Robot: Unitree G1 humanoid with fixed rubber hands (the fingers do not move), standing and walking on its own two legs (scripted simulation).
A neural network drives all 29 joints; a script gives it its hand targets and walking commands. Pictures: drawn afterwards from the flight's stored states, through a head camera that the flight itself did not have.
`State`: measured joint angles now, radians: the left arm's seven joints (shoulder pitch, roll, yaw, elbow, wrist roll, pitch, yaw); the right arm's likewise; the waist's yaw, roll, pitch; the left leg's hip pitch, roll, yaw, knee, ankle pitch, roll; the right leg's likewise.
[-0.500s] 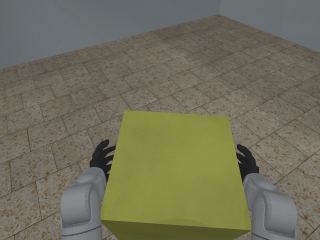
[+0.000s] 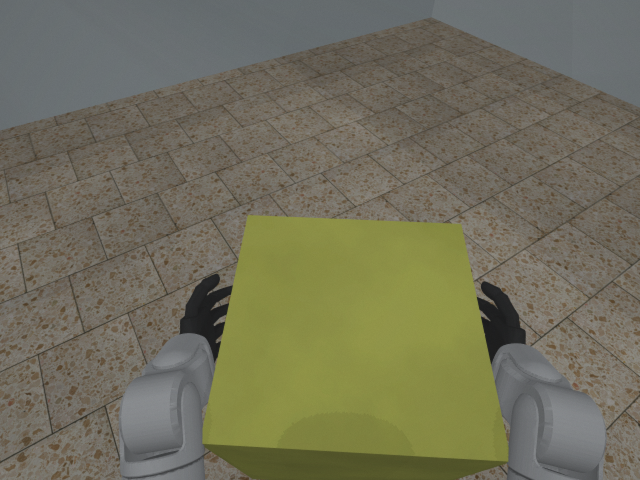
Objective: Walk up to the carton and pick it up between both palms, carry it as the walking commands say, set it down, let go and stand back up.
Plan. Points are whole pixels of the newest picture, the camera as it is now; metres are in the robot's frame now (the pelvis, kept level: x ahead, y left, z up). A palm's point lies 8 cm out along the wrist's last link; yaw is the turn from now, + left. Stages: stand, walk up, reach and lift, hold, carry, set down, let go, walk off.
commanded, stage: carry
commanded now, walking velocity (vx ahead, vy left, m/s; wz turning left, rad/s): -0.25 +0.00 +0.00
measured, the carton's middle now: (345, 365) +0.26 -0.01 +0.01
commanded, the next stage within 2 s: none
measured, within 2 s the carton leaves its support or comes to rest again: neither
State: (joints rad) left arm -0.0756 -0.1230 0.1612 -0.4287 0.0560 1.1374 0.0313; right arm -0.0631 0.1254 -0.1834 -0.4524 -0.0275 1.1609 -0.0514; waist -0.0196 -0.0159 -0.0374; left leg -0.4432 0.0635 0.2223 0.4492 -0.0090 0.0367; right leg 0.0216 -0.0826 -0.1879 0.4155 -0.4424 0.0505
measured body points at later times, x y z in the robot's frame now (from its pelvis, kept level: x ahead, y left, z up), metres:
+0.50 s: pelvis +0.13 +0.00 +0.00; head +0.16 +0.01 +0.45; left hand +0.41 +0.17 +0.07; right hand +0.40 -0.17 +0.07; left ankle +0.13 +0.10 -0.73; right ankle +0.19 -0.12 -0.73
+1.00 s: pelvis +0.02 +0.00 +0.00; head +0.06 -0.01 +0.45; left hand +0.31 +0.15 +0.07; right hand +0.29 -0.18 +0.07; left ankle -0.03 +0.12 -0.68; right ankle +0.14 -0.12 -0.73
